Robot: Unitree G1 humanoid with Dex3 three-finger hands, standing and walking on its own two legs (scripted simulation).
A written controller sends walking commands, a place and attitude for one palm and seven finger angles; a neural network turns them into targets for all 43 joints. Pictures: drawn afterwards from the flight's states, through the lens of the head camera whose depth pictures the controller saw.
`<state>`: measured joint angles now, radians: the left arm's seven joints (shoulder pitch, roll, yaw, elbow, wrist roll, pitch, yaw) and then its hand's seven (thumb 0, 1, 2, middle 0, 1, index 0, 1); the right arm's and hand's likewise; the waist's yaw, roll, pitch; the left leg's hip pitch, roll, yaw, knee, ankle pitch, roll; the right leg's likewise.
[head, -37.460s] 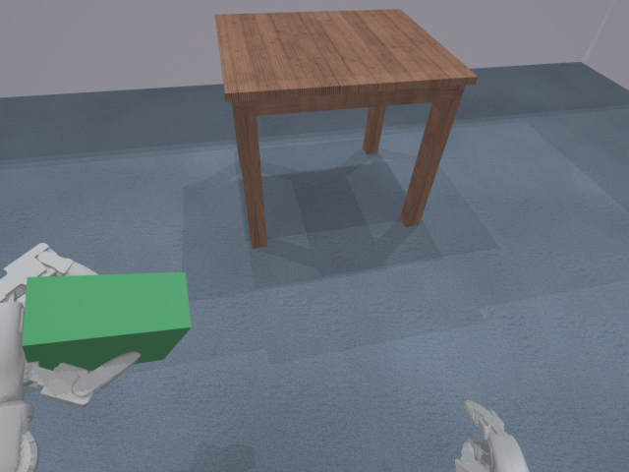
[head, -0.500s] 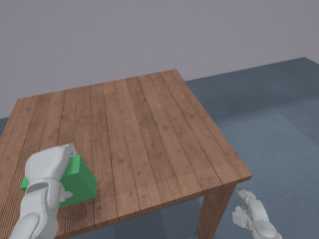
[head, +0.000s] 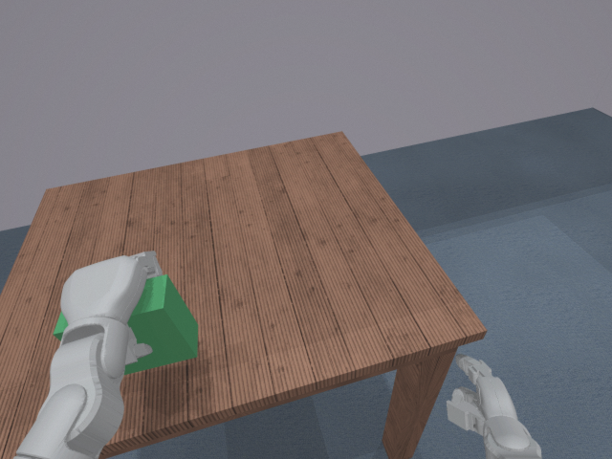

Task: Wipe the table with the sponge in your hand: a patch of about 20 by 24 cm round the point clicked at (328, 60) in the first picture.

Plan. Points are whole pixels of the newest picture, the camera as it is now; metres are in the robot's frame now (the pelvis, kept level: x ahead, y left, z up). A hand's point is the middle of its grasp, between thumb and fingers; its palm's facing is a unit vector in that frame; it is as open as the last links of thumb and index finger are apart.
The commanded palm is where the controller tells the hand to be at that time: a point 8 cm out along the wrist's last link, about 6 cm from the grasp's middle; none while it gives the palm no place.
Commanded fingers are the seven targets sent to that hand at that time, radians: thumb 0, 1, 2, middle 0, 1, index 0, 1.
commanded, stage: lift the sponge slowly off the table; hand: left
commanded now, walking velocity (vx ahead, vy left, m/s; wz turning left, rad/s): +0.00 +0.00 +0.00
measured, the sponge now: (141, 336) +0.23 +0.28 +0.04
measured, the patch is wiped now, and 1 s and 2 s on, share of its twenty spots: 1.00 1.00 1.00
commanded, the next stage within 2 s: bring the sponge back beside the body in 0.76 s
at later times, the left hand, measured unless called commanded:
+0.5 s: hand (121, 296) +0.24 +0.28 +0.13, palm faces +0.10 -0.09 -0.99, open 9.8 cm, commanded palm +0.21 +0.28 +0.20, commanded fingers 0.00 0.10 1.30 -1.20 -1.60 -1.20 -1.60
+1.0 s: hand (114, 291) +0.24 +0.28 +0.13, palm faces +0.09 -0.10 -0.99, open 9.8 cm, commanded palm +0.20 +0.28 +0.20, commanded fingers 0.00 0.10 1.30 -1.20 -1.60 -1.20 -1.60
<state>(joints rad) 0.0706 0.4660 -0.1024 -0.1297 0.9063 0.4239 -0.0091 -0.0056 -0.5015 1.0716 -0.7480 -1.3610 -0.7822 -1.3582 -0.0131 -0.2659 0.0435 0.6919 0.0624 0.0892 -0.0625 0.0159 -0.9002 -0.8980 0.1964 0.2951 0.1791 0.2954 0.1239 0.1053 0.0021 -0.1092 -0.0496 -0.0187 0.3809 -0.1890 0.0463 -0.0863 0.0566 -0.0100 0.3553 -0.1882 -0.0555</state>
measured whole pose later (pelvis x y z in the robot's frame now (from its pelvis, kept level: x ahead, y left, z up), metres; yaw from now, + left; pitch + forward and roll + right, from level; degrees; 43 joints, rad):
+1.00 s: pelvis +0.00 -0.01 +0.00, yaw +0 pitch -4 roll +0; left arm 0.06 0.56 -0.03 -0.23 0.85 0.46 -0.10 -0.01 -0.50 1.07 -0.75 -1.36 -0.78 -1.36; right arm 0.00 -0.28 0.06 0.66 0.07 0.09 -0.05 0.02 -0.90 -0.90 0.20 0.30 0.22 0.32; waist 0.12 0.11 -0.01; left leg -0.14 -0.04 -0.02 0.42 -0.21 0.04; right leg -0.12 0.07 -0.01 0.40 -0.21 -0.06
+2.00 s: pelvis +0.00 +0.00 +0.00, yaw +0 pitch -5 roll +0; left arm 0.29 0.52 -0.02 -0.37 0.85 0.43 -0.04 -0.01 -0.50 1.07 -0.75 -1.36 -0.78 -1.36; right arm 0.00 -0.27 0.05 0.67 0.06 0.08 -0.05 0.02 -0.90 -0.90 0.20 0.30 0.17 0.29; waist 0.13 0.11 -0.01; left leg -0.12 -0.05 -0.01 0.42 -0.21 0.05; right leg -0.10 0.06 0.00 0.39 -0.20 -0.05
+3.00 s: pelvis -0.01 +0.01 -0.02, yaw +2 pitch +3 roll -2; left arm 0.52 0.46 0.37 -0.57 -0.09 -0.05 0.12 -0.01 -0.51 1.07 -0.75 -1.37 -0.79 -1.36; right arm 0.25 -0.26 0.00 0.58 0.04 0.04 -0.09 0.02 -0.90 -0.90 0.20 0.30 0.20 0.30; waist 0.00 0.02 -0.05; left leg -0.40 -0.05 -0.05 0.63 -0.28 0.05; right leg -0.34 0.06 -0.05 0.54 -0.26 -0.04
